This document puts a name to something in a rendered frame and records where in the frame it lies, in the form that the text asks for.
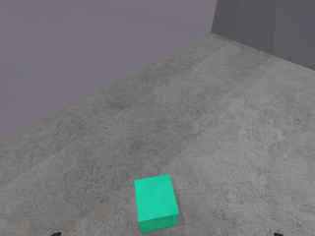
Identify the carton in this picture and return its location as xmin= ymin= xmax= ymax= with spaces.
xmin=134 ymin=174 xmax=179 ymax=233

